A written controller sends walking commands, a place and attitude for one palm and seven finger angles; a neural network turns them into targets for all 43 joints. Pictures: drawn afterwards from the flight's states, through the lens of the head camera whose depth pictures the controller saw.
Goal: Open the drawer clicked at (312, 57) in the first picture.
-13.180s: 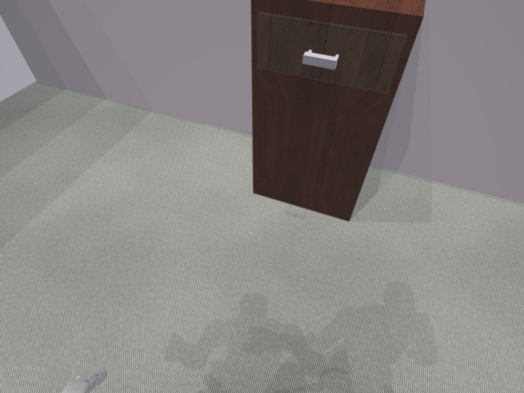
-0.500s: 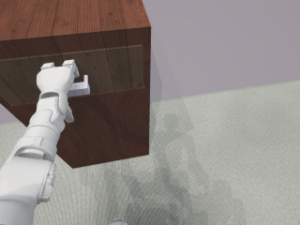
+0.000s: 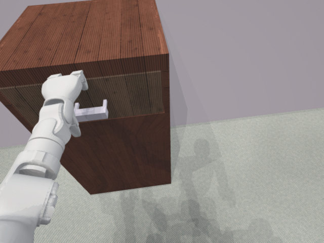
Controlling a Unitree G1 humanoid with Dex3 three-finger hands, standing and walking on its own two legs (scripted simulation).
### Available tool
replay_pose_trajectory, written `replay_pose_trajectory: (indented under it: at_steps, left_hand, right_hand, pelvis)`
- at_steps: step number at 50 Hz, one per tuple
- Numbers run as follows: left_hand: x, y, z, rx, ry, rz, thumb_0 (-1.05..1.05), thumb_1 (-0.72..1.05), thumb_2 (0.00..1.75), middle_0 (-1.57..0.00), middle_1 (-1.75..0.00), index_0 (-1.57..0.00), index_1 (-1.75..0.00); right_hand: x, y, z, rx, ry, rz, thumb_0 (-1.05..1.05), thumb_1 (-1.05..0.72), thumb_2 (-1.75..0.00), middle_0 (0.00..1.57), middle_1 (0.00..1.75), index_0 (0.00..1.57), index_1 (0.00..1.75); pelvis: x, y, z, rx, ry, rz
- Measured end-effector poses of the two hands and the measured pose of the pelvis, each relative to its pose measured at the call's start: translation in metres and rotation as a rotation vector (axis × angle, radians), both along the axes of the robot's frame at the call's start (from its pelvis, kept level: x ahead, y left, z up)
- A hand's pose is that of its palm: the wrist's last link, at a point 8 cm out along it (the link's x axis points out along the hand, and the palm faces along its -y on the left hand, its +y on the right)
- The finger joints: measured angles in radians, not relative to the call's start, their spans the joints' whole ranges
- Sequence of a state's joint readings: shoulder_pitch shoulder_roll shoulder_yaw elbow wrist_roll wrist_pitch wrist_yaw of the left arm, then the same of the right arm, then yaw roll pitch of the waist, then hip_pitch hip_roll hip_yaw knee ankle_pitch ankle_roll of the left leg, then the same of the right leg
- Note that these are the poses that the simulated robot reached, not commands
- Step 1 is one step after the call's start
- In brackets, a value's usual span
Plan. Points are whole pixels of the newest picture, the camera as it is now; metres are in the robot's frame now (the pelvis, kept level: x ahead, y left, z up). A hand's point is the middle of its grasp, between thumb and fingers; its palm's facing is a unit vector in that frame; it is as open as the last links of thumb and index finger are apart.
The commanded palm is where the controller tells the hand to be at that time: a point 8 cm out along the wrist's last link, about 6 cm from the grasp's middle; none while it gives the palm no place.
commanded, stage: lift the fingers back up to retry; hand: left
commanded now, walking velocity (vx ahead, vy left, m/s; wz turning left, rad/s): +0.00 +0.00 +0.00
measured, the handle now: (90, 109) +0.51 +0.22 +0.03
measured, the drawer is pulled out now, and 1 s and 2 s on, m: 0.00 0.00 0.00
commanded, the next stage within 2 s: re-aim the fingers above the handle in 0.02 s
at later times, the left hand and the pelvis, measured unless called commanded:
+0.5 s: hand (79, 101) +0.46 +0.22 +0.10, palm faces +0.01 -0.04 -1.00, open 13.4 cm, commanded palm +0.44 +0.23 +0.15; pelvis +0.00 +0.00 +0.00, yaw +0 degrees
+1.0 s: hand (81, 102) +0.46 +0.21 +0.10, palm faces +0.07 -0.05 -1.00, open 13.8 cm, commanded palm +0.43 +0.23 +0.15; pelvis -0.01 +0.01 +0.00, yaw -1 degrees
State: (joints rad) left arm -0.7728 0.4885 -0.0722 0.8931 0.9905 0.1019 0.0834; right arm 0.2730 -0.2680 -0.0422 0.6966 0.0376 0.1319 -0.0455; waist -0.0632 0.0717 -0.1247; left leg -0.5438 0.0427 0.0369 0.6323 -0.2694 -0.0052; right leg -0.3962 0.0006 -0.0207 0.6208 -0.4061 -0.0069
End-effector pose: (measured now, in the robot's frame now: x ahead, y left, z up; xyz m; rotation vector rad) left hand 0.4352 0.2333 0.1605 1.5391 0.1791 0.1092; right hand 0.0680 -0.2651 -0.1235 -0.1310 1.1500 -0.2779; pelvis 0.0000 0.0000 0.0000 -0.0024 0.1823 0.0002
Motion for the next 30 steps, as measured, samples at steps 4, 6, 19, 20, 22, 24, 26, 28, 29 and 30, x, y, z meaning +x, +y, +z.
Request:
replay_pose_trajectory:
  at_steps: [4, 6, 19, 20, 22, 24, 26, 28, 29, 30]
  left_hand:
    - [-0.005, 0.003, -0.011, -0.015, 0.061, -0.031, 0.00, -0.49, 0.30, -0.32, -1.20, -0.33, -1.20]
    - [-0.007, 0.001, -0.015, -0.020, 0.061, -0.072, 0.00, -0.49, 0.30, -0.32, -1.20, -0.33, -1.20]
    - [0.005, -0.009, -0.008, -0.018, -0.090, -0.098, 0.00, -0.49, 0.30, -0.36, -1.24, -0.35, -1.22]
    - [0.006, -0.010, -0.007, -0.018, -0.088, -0.088, 0.00, -0.49, 0.30, -0.37, -1.24, -0.36, -1.23]
    - [0.007, -0.012, -0.005, -0.017, -0.077, -0.069, 0.00, -0.48, 0.30, -0.37, -1.24, -0.37, -1.25]
    - [0.008, -0.013, -0.003, -0.014, -0.062, -0.056, 0.00, -0.49, 0.30, -0.36, -1.23, -0.37, -1.26]
    - [0.008, -0.014, -0.001, -0.010, -0.046, -0.051, 0.00, -0.49, 0.30, -0.35, -1.23, -0.37, -1.25]
    - [0.007, -0.013, -0.002, -0.010, -0.026, -0.049, 0.00, -0.49, 0.30, -0.34, -1.22, -0.35, -1.24]
    - [0.007, -0.012, -0.003, -0.011, -0.013, -0.047, 0.00, -0.49, 0.30, -0.34, -1.22, -0.35, -1.23]
    - [0.006, -0.011, -0.005, -0.010, 0.001, -0.046, 0.00, -0.49, 0.30, -0.34, -1.21, -0.34, -1.23]
  right_hand:
    - [0.010, -0.007, 0.005, -0.025, -0.012, 0.012, 0.01, -0.91, -0.90, 0.20, 0.30, 0.21, 0.30]
    - [0.012, -0.011, 0.007, -0.040, -0.010, 0.018, 0.01, -0.91, -0.90, 0.20, 0.30, 0.21, 0.30]
    - [-0.003, -0.008, -0.005, -0.018, 0.066, 0.012, 0.01, -0.91, -0.90, 0.20, 0.30, 0.20, 0.30]
    - [-0.006, -0.006, -0.007, -0.010, 0.070, 0.008, 0.01, -0.91, -0.90, 0.20, 0.30, 0.20, 0.30]
    - [-0.010, -0.002, -0.008, 0.005, 0.075, -0.001, 0.01, -0.91, -0.90, 0.20, 0.30, 0.20, 0.30]
    - [-0.015, 0.001, -0.009, 0.015, 0.077, -0.010, 0.01, -0.91, -0.90, 0.20, 0.30, 0.21, 0.30]
    - [-0.019, 0.004, -0.008, 0.021, 0.074, -0.020, 0.01, -0.91, -0.90, 0.20, 0.30, 0.21, 0.30]
    - [-0.023, 0.005, -0.007, 0.022, 0.070, -0.028, 0.01, -0.91, -0.90, 0.20, 0.30, 0.21, 0.30]
    - [-0.025, 0.005, -0.006, 0.021, 0.068, -0.033, 0.01, -0.91, -0.90, 0.20, 0.30, 0.21, 0.30]
    - [-0.027, 0.005, -0.006, 0.018, 0.066, -0.037, 0.01, -0.91, -0.90, 0.20, 0.30, 0.21, 0.30]
  pelvis:
    - [0.001, -0.004, 0.001, 0.003, -0.004, 0.005]
    - [0.002, -0.005, 0.000, 0.002, -0.003, 0.009]
    - [0.001, -0.002, -0.004, -0.004, 0.032, 0.014]
    - [0.001, -0.002, -0.004, -0.004, 0.032, 0.012]
    - [0.001, -0.001, -0.003, -0.003, 0.028, 0.009]
    - [0.000, -0.001, -0.003, -0.002, 0.023, 0.005]
    - [-0.001, -0.001, -0.002, 0.000, 0.019, 0.001]
    - [-0.002, 0.000, -0.001, 0.000, 0.013, -0.003]
    - [-0.003, 0.000, -0.001, 0.000, 0.012, -0.005]
    - [-0.004, 0.000, -0.001, 0.000, 0.010, -0.006]
